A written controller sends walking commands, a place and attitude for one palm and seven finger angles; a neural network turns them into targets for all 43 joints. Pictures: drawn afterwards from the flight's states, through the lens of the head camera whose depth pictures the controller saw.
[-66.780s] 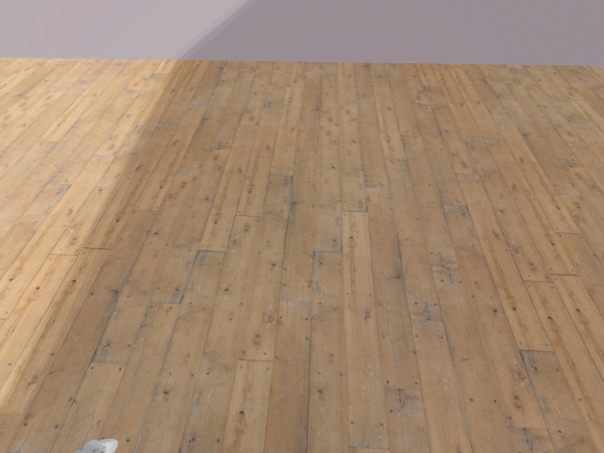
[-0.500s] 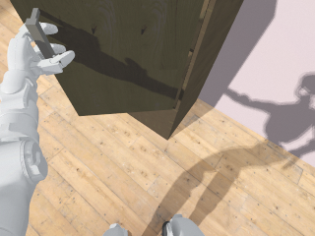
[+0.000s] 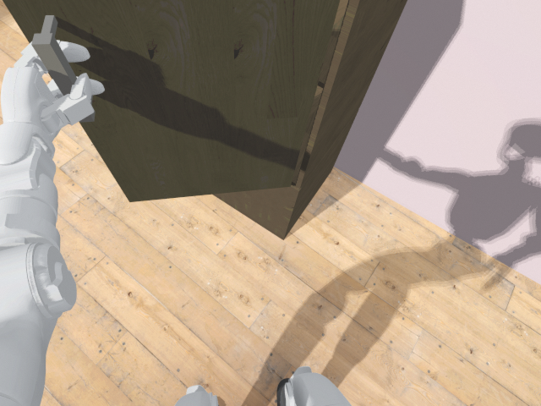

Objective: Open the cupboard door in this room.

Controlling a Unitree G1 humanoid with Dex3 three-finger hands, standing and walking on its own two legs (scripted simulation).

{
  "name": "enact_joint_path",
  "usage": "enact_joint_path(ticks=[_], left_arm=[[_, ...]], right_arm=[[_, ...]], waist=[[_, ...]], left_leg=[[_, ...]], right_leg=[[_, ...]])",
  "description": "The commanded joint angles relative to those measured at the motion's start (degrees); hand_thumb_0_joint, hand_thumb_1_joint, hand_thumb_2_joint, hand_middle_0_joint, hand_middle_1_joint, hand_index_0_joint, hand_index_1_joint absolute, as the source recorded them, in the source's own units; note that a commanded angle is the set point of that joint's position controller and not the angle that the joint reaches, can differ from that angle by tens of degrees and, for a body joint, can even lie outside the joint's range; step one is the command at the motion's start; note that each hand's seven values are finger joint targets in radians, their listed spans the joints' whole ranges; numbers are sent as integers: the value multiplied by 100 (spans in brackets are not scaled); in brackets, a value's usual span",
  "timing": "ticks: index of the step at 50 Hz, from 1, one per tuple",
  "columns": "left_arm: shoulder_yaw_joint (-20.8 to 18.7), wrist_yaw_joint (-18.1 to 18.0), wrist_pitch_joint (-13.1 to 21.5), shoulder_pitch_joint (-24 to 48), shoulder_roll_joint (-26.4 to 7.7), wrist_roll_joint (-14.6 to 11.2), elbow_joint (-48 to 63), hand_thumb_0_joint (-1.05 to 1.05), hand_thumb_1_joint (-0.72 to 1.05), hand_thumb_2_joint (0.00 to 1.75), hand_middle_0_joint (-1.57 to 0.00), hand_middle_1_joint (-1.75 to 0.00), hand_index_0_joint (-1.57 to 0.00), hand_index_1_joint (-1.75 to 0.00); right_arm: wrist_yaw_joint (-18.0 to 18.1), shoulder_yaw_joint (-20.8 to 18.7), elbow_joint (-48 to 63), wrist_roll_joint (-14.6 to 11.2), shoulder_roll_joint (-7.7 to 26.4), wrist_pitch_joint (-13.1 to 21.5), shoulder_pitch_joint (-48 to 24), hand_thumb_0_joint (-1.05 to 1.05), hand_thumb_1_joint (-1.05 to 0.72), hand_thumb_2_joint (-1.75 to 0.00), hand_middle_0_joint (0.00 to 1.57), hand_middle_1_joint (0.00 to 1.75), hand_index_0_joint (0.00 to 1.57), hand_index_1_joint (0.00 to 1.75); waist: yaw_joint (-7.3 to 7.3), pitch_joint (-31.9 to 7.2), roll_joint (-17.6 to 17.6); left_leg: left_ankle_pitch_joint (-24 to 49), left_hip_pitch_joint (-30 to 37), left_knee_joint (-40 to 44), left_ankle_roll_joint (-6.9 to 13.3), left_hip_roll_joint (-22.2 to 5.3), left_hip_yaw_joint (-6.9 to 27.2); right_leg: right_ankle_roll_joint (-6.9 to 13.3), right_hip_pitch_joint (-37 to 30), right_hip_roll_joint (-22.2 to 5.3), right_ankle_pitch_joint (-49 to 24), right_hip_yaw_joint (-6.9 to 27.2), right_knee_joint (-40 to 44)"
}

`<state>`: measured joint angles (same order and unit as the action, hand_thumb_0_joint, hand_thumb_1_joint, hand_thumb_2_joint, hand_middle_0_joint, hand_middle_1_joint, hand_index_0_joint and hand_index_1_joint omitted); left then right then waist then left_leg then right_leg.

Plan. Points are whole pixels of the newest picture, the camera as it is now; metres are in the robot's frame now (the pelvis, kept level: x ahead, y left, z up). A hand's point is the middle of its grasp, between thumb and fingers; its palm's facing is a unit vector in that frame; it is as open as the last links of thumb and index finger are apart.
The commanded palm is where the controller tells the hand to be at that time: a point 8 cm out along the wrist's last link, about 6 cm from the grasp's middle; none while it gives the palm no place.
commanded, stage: pull the door open along its arc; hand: left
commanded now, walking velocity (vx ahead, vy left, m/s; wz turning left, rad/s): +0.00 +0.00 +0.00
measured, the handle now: (69, 72) +0.58 +0.22 +0.11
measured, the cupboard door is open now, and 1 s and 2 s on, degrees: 43 85 84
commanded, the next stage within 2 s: open thumb and fingers to let go in 0.90 s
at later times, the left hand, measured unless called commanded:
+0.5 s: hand (122, 193) +0.38 +0.14 +0.11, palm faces +0.24 -0.97 +0.06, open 6.0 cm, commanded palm +0.31 +0.21 +0.11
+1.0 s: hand (203, 255) +0.29 +0.05 +0.11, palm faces +0.38 -0.93 +0.01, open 5.9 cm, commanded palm +0.25 +0.10 +0.11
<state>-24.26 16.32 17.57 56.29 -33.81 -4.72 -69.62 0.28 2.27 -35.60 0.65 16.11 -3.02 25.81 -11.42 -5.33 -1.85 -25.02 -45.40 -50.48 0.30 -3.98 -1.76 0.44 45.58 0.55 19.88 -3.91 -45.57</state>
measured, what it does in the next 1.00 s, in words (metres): stands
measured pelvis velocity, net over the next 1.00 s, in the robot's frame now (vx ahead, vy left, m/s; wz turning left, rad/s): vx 0.01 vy -0.04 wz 0.05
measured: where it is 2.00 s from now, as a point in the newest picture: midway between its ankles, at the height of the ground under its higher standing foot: outside the picture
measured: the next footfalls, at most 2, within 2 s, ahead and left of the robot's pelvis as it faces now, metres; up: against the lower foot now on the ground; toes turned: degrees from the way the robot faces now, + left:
none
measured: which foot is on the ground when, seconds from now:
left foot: down 0.00-1.00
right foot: down 0.00-1.00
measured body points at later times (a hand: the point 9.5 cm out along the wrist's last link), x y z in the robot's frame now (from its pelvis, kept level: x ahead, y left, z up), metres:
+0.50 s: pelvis +0.01 +0.00 +0.02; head +0.05 -0.01 +0.47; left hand +0.36 +0.19 +0.11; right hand +0.15 -0.24 -0.08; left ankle -0.02 +0.11 -0.69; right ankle +0.01 -0.12 -0.69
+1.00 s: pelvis +0.01 -0.04 +0.03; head +0.01 -0.06 +0.48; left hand +0.27 +0.10 +0.12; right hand +0.18 -0.26 -0.08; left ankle -0.02 +0.11 -0.69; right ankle +0.01 -0.12 -0.69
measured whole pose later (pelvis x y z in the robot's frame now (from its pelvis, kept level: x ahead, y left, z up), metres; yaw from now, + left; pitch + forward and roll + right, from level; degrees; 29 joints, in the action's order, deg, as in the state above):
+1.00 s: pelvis +0.01 -0.04 +0.03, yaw +3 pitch +3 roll +1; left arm 11.4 -28.7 4.0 -7.7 5.7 2.3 1.1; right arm 0.5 -0.1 -33.2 3.4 11.6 -3.2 12.6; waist -0.7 -3.6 -2.8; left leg -21.2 -19.1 -37.4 -2.4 -2.9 -0.3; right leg 2.9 21.2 -0.1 20.5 -5.5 -38.7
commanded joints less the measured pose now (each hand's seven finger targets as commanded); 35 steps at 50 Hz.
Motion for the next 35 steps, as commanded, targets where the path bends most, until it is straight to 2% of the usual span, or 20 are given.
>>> enact_joint_path(ticks=[1,4,7,9,12,13,14,15,16,18,20,21,23,25,26,28,30,31,33,35], left_arm=[[-274,107,508,1877,-1417,-257,1674,0,90,90,-40,-135,-40,-135],[-219,145,423,1115,-1171,-377,1883,0,90,90,-40,-135,-40,-135],[-231,135,349,338,-991,-539,2430,0,90,90,-40,-135,-40,-135],[-43,122,247,-273,-629,-663,2808,0,90,90,-40,-135,-40,-135],[17,45,170,-1334,-323,-816,3745,0,90,90,-40,-135,-40,-135],[102,16,105,-1765,-107,-895,3989,0,90,90,-40,-135,-40,-135],[69,-28,74,-1993,-86,-948,4352,0,90,90,-40,-135,-40,-135],[-694,-855,-20,-2073,2,-1244,4872,0,90,90,-40,-135,-40,-135],[-265,-1287,-98,-2508,451,-1121,5066,0,90,90,-40,-135,-40,-135],[-115,-1967,-225,-3280,891,-879,5651,0,90,90,-40,-135,-40,-135],[151,-2543,-305,-3666,1284,-624,6299,0,90,90,-40,-135,-40,-135],[205,-2827,-341,-3738,1297,-459,6467,0,90,90,-40,-135,-40,-135],[491,-3320,-484,-3810,1647,-198,6683,0,90,90,-40,-135,-40,-135],[789,-3718,-599,-3779,1899,63,6862,0,90,90,-40,-135,-40,-135],[853,-3911,-664,-3760,1949,143,6932,0,90,90,-40,-135,-40,-135],[1149,-4191,-785,-3651,2284,246,6989,0,90,90,-40,-135,-40,-135],[1379,-4280,-831,-3680,2454,353,7052,0,90,90,-40,-135,-40,-135],[1483,-4288,-838,-3706,2486,427,7000,0,90,90,-40,-135,-40,-135],[1729,-4238,-795,-3847,2702,478,7210,0,90,90,-40,-135,-40,-135],[2026,-4166,-764,-4187,2994,479,7420,0,90,90,-40,-135,-40,-135]], right_arm=[[67,-408,394,-15,1027,33,903,0,-90,-90,20,30,20,30],[42,-441,526,-75,997,-8,745,0,-90,-90,20,30,20,30],[22,-468,693,-131,947,-17,543,0,-90,-90,20,30,20,30],[-5,-475,813,-174,899,-2,372,0,-90,-90,20,30,20,30],[-36,-508,985,-225,803,78,131,0,-90,-90,20,30,20,30],[-61,-508,1044,-242,775,112,33,0,-90,-90,20,30,20,30],[-65,-513,1080,-245,764,146,-66,0,-90,-90,20,30,20,30],[-95,-508,1158,-238,575,226,-335,0,-90,-90,20,30,20,30],[-130,-487,1135,-223,568,308,-461,0,-90,-90,20,30,20,30],[-196,-507,1116,-203,481,395,-606,0,-90,-90,20,30,20,30],[-227,-494,1130,-141,394,419,-795,0,-90,-90,20,30,20,30],[-212,-499,1121,-98,388,404,-878,0,-90,-90,20,30,20,30],[-170,-462,1114,-36,296,338,-1139,0,-90,-90,20,30,20,30],[-93,-432,1100,28,231,266,-1351,0,-90,-90,20,30,20,30],[-38,-423,1104,61,222,224,-1436,0,-90,-90,20,30,20,30],[47,-369,1060,90,129,170,-1659,0,-90,-90,20,30,20,30],[113,-345,1033,126,91,128,-1771,0,-90,-90,20,30,20,30],[150,-340,990,142,80,106,-1778,0,-90,-90,20,30,20,30],[173,-331,1021,164,32,99,-1857,0,-90,-90,20,30,20,30],[158,-328,1050,178,-7,107,-1868,0,-90,-90,20,30,20,30]], waist=[[289,-2941,-724],[428,-2747,-456],[624,-2740,-439],[708,-2523,-259],[933,-2607,-308],[974,-2476,-224],[1008,-2415,-88],[1495,-2244,-20],[1348,-2006,-14],[1379,-1861,44],[1410,-1910,68],[1392,-1831,273],[1412,-1587,150],[1364,-1442,324],[1345,-1373,558],[1313,-1225,497],[1292,-1131,432],[1228,-1066,610],[1263,-1098,357],[1281,-1170,336]], left_leg=[[2931,1901,450,107,253,269],[2886,1766,538,124,257,176],[3018,1790,660,127,266,102],[2968,1735,767,138,273,56],[3380,1913,886,136,262,19],[3367,1908,932,134,265,-14],[3312,1865,971,142,272,-39],[3062,1627,1028,44,349,-36],[2917,1695,1111,27,335,-38],[2922,1764,1205,-11,338,-82],[2988,1934,1267,-38,335,-97],[2851,1926,1287,-31,329,-82],[2522,1945,1390,-52,360,-109],[2263,2056,1476,-31,366,-103],[2097,2055,1504,-7,371,-81],[1875,2173,1575,-1,397,-102],[1771,2275,1598,8,414,-102],[1700,2320,1604,29,404,-76],[1769,2450,1637,25,411,-99],[1989,2565,1641,16,398,-83]], right_leg=[[85,-1756,247,-2565,185,241],[66,-1967,239,-2685,193,305],[78,-2281,218,-2881,203,334],[71,-2425,200,-2915,188,398],[90,-2761,141,-3208,209,394],[77,-2827,135,-3270,206,429],[71,-2956,115,-3373,211,446],[68,-2978,145,-3122,105,530],[63,-2938,159,-2940,66,556],[51,-2980,124,-2882,34,582],[68,-3135,90,-2934,28,596],[74,-3211,75,-2862,49,636],[77,-3226,10,-2653,102,737],[70,-3257,-39,-2407,161,889],[57,-3325,-69,-2233,202,1018],[40,-3328,-118,-1983,274,1199],[45,-3322,-142,-1856,318,1310],[35,-3328,-153,-1774,341,1402],[50,-3387,-175,-1896,350,1404],[67,-3509,-173,-2249,303,1340]])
